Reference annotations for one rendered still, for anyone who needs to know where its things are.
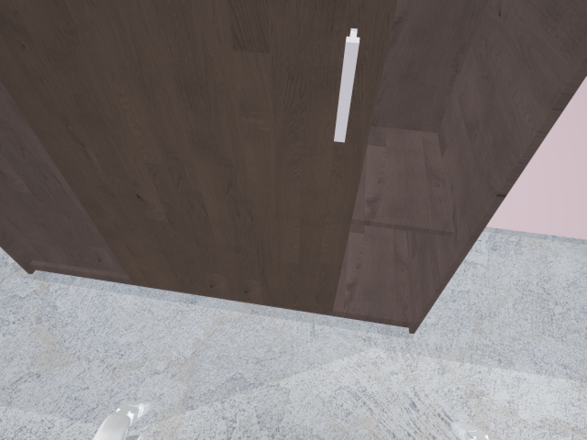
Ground handle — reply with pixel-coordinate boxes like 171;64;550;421
334;28;360;142

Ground right robot hand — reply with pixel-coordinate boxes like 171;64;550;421
451;422;489;440

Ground wardrobe door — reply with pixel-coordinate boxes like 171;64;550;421
0;0;398;314
0;81;126;274

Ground left robot hand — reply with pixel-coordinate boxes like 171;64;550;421
93;400;151;440

